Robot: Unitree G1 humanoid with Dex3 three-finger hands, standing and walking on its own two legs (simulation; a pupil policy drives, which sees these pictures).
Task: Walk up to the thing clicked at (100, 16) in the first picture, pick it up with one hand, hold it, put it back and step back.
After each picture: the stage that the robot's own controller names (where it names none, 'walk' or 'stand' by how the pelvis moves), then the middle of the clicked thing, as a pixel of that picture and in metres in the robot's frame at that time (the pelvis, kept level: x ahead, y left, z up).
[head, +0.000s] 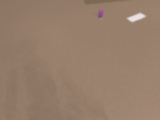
stand; (100, 14) +2.07 -0.28 -0.72
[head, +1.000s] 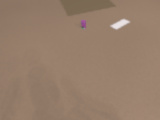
walk; (83, 24) +1.93 +0.12 -0.70
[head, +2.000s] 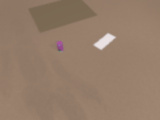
walk; (60, 46) +1.31 +0.29 -0.71
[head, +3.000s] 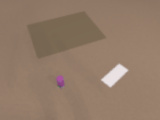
walk; (60, 82) +0.83 +0.25 -0.71
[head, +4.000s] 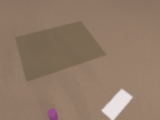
walk; (53, 115) +0.50 +0.23 -0.69
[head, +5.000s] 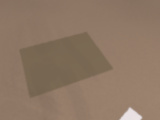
stand; out of the picture +0.37 +0.20 -0.71
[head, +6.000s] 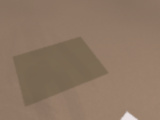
stand; out of the picture +0.33 +0.21 -0.72
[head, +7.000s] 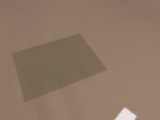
stand; out of the picture +0.36 +0.22 -0.73
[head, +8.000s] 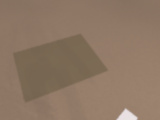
stand; out of the picture +0.34 +0.22 -0.73
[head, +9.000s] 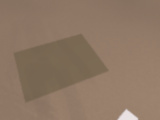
stand; out of the picture +0.34 +0.22 -0.73
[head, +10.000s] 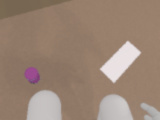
go down; (32, 76) +0.41 +0.24 -0.41
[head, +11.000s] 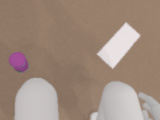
go down; (19, 63) +0.42 +0.27 -0.30
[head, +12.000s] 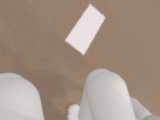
close in; out of the picture +0.39 +0.31 -0.23
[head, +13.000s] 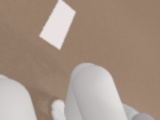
close; out of the picture +0.39 +0.31 -0.21
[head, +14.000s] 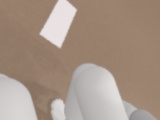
lift; out of the picture +0.37 +0.32 -0.22
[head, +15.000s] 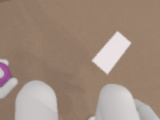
lift; out of the picture +0.31 +0.28 -0.07
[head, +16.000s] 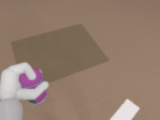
hold; (34, 87) +0.33 +0.17 +0.05
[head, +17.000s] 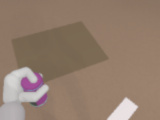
hold; (35, 90) +0.33 +0.18 +0.01
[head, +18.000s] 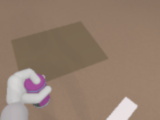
crouch; (38, 91) +0.33 +0.17 +0.00
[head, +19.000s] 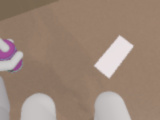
crouch; (9, 57) +0.43 +0.24 -0.08
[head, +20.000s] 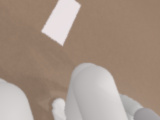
lower; out of the picture +0.39 +0.33 -0.22
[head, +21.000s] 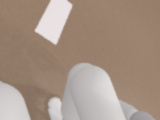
lower; out of the picture +0.39 +0.34 -0.22
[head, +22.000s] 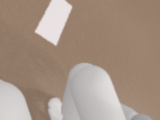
lower; out of the picture +0.39 +0.34 -0.22
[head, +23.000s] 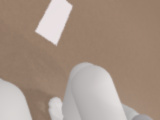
lower; out of the picture +0.39 +0.34 -0.22
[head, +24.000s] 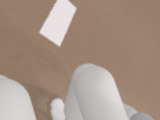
loosen; out of the picture +0.38 +0.33 -0.22
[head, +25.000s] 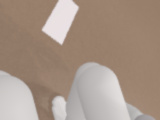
rise; out of the picture +0.38 +0.32 -0.22
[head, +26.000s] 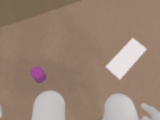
walk; (39, 75) +0.44 +0.25 -0.41
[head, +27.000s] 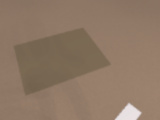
stand; out of the picture +0.37 +0.20 -0.66
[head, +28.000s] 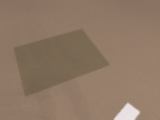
stand; out of the picture +0.38 +0.22 -0.67
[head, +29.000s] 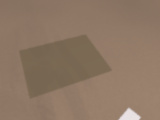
stand; out of the picture +0.39 +0.19 -0.71
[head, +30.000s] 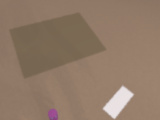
walk; (53, 115) +0.44 +0.17 -0.70
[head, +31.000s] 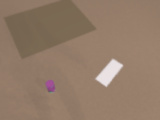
walk; (50, 86) +0.64 +0.25 -0.69
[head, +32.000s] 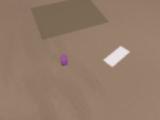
stand; (64, 61) +0.99 +0.20 -0.69
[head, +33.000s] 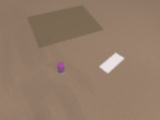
stand; (61, 68) +0.99 +0.22 -0.72
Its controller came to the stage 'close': yes
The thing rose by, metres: 0.71
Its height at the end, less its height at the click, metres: +0.00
